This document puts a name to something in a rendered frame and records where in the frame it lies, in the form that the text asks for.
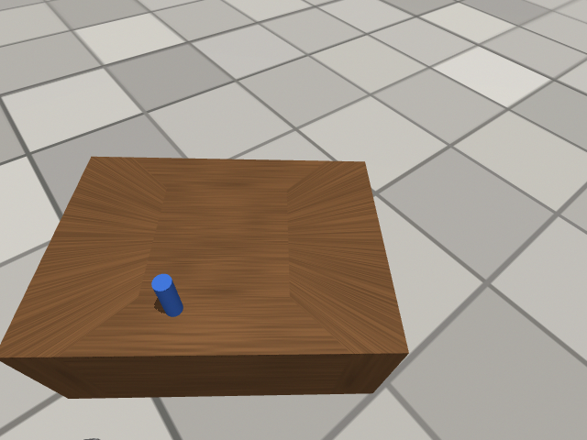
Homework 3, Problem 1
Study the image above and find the can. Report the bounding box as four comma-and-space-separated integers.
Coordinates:
151, 274, 183, 317

